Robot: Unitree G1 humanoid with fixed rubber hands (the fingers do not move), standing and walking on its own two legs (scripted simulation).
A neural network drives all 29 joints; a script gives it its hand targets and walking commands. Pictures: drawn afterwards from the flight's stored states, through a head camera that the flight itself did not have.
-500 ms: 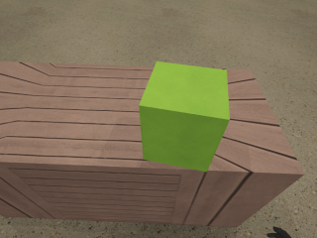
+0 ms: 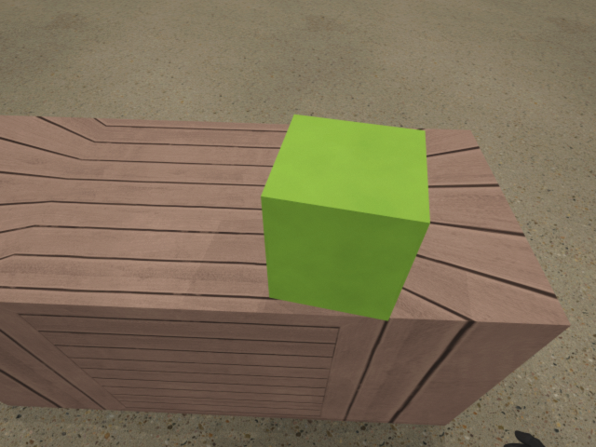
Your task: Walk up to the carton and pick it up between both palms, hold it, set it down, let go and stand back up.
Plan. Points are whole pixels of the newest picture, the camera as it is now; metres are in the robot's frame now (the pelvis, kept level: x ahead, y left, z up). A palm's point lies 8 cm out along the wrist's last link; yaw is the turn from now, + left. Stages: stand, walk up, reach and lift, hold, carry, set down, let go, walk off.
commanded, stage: stand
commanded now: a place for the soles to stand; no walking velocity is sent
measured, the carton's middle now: (342, 219) +0.46 -0.06 +0.03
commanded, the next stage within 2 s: reach and lift in 0.02 s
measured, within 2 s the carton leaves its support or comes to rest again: neither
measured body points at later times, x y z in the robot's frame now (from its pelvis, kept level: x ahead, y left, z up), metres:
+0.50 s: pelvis -0.01 +0.00 -0.01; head +0.01 +0.01 +0.44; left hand +0.18 +0.30 -0.07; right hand +0.15 -0.31 -0.08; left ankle +0.01 +0.12 -0.73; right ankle +0.02 -0.15 -0.73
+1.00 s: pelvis -0.02 -0.02 +0.00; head -0.03 -0.01 +0.45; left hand +0.17 +0.25 -0.04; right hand +0.14 -0.28 -0.04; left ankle +0.01 +0.12 -0.73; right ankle +0.02 -0.15 -0.73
